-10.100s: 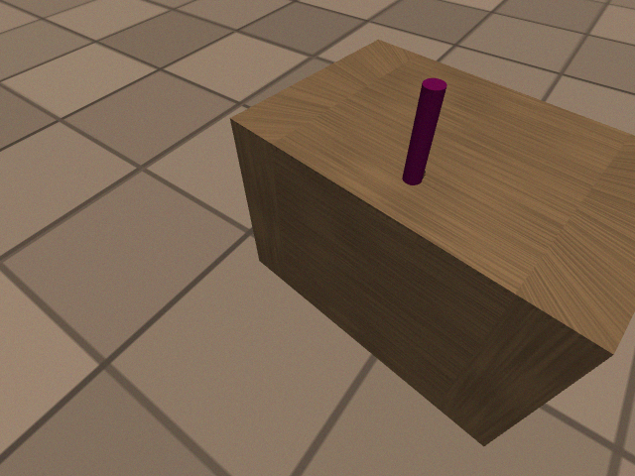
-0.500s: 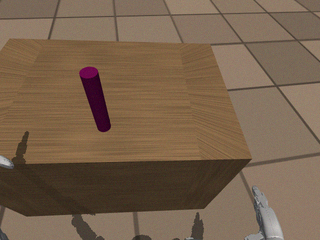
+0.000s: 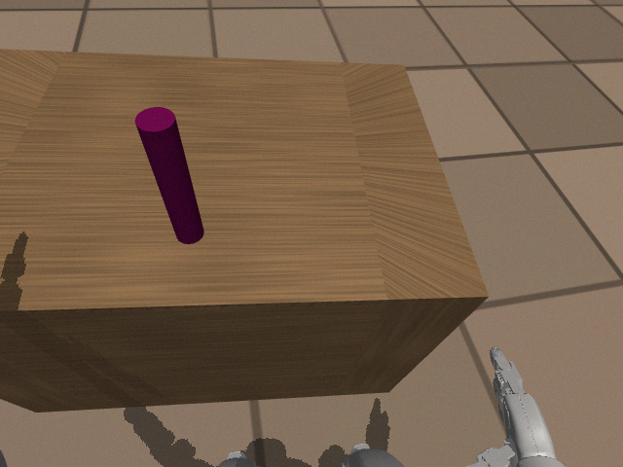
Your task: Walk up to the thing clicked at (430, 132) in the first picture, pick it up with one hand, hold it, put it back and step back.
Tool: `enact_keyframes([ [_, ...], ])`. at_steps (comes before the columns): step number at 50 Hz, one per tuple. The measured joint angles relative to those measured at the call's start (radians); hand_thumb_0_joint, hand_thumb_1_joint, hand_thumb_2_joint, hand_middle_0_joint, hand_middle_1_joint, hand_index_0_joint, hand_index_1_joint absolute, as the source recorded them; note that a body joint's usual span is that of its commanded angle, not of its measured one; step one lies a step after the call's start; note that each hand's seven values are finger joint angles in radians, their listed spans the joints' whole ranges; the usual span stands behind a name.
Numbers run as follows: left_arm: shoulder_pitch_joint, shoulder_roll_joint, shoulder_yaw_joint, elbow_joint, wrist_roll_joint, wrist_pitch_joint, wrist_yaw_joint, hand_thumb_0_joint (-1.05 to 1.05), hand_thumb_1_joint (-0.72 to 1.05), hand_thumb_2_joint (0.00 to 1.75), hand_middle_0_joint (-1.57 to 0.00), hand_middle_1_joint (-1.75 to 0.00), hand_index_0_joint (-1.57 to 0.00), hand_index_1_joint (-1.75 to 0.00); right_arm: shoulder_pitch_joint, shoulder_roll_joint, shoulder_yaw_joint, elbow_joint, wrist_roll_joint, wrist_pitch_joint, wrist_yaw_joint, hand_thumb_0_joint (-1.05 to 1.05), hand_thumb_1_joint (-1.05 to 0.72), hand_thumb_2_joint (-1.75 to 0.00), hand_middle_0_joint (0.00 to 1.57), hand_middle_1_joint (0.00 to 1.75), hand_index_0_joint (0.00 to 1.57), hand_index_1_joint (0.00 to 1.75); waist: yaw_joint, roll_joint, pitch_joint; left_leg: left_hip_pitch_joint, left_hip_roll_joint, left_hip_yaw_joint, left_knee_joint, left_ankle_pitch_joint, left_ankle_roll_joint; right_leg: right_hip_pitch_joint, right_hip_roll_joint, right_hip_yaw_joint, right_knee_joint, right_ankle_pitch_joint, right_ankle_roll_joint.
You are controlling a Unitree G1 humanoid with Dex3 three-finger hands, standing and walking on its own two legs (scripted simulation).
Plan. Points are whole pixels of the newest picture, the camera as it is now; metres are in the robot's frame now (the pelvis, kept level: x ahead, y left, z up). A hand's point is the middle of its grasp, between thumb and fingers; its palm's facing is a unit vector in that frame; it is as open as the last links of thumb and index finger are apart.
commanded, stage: go down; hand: left
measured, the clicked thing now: (175, 186) +0.50 +0.17 +0.04
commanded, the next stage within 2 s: approach in 1.10 s
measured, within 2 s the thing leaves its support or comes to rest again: neither
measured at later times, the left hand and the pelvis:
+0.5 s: hand out of the picture +0.39 +0.36 +0.11, palm faces +0.11 -0.99 +0.01, open 17.7 cm; pelvis +0.00 +0.01 -0.01, yaw -1 degrees
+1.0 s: hand out of the picture +0.39 +0.36 +0.11, palm faces +0.09 -1.00 +0.01, open 17.7 cm; pelvis +0.00 +0.01 -0.01, yaw +0 degrees
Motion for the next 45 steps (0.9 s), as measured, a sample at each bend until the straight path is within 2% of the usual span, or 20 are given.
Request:
enact_keyframes([
  [16, -0.041, 0.037, 0.015, 0.016, 0.022, 0.023, 0.010, -0.01, -0.59, 0.04, -0.05, -0.02, -0.05, -0.03, 0.014, 0.006, 0.006, -0.040, -0.003, 0.008, 0.004, -0.01, 0.53, -0.05, 0.06, 0.05, 0.06, 0.05, -0.013, 0.007, -0.010, -0.049, 0.006, -0.002, 0.045, -0.019, 0.004, -0.042, 0.007, -0.001, 0.028, -0.009, 0.004],
  [23, -0.020, 0.030, 0.014, 0.003, 0.018, 0.029, 0.004, -0.01, -0.59, 0.03, -0.05, -0.02, -0.05, -0.03, 0.030, 0.002, 0.006, -0.063, -0.001, 0.011, 0.004, -0.01, 0.53, -0.05, 0.06, 0.05, 0.06, 0.05, -0.009, 0.010, -0.019, -0.052, 0.005, 0.002, 0.051, -0.027, 0.008, -0.045, 0.006, 0.004, 0.031, -0.014, 0.008],
  [34, 0.024, -0.016, 0.002, -0.056, 0.007, 0.036, 0.005, -0.01, -0.58, 0.03, -0.04, -0.02, -0.05, -0.03, 0.032, -0.003, -0.008, -0.039, 0.001, 0.012, 0.005, -0.01, 0.53, -0.05, 0.06, 0.05, 0.06, 0.05, 0.007, 0.009, -0.027, -0.026, 0.003, 0.001, 0.047, -0.034, 0.010, -0.016, 0.004, 0.002, 0.022, -0.020, 0.010],
  [45, 0.002, -0.005, -0.001, -0.037, 0.009, 0.029, 0.004, -0.01, -0.59, 0.03, -0.04, -0.02, -0.04, -0.02, 0.033, 0.002, -0.001, -0.072, -0.002, 0.009, 0.006, -0.01, 0.53, -0.05, 0.06, 0.05, 0.06, 0.05, 0.001, 0.005, -0.012, -0.034, -0.001, -0.001, 0.048, -0.025, 0.008, -0.027, 0.000, 0.000, 0.034, -0.018, 0.009],
])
